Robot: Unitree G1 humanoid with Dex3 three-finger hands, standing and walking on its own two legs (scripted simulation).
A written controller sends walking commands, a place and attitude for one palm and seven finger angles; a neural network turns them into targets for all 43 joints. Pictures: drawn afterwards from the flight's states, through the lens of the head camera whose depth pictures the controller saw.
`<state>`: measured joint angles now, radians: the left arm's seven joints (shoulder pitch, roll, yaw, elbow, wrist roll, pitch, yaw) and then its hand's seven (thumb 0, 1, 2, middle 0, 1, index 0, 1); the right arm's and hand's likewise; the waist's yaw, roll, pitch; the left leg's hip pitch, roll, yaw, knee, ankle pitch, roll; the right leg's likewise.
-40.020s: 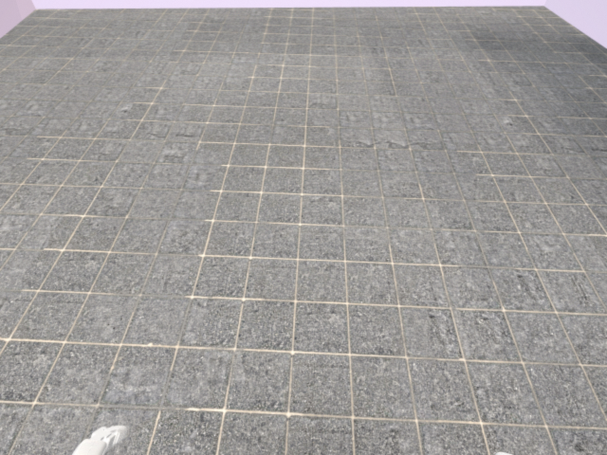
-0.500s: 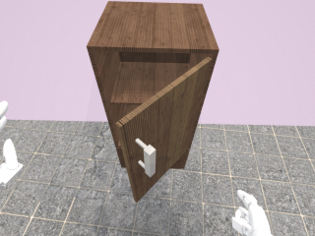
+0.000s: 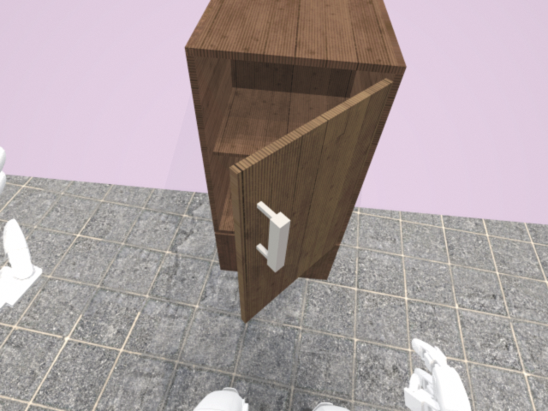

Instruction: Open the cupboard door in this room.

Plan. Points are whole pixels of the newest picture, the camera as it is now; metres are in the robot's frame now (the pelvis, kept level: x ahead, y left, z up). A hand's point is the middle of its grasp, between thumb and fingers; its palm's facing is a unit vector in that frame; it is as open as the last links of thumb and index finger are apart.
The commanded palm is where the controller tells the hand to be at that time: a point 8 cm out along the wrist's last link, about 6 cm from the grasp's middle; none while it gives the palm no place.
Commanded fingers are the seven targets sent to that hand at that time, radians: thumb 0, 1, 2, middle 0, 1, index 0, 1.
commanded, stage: step back with the hand held close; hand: left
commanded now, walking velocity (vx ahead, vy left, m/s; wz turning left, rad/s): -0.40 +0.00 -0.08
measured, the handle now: (269, 237) +0.41 +0.04 -0.03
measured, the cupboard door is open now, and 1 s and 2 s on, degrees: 48 48 48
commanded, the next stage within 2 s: stop stepping back and stand still in 0.30 s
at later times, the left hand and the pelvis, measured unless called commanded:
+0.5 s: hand (44, 388) +0.11 +0.20 +0.18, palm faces +0.22 -0.82 -0.53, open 7.4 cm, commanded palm +0.04 +0.26 +0.20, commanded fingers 0.00 0.90 0.90 -0.20 -0.30 -0.20 -0.30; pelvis -0.13 -0.03 +0.01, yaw -5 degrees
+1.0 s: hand out of the picture +0.02 +0.19 +0.20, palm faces +0.33 -0.83 -0.44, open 7.4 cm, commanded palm -0.03 +0.25 +0.20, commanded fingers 0.00 0.90 0.90 -0.20 -0.30 -0.20 -0.30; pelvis -0.19 -0.04 +0.01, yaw -4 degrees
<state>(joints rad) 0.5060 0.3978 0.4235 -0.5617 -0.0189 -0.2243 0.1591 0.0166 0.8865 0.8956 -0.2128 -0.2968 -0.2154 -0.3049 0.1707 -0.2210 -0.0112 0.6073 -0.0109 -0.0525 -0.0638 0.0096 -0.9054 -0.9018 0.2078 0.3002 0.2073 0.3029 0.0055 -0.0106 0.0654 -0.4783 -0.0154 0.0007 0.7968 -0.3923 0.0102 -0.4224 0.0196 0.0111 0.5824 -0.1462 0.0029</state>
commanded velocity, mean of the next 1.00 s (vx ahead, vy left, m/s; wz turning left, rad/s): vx -0.01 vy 0.04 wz -0.03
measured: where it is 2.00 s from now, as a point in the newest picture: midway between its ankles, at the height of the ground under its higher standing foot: outside the picture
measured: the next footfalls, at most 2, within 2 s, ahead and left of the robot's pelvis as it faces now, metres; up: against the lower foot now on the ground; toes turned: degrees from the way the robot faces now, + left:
right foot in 0.48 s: -0.19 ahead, -0.12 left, +0.00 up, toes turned -7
left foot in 0.70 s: -0.11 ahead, +0.08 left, +0.00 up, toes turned -1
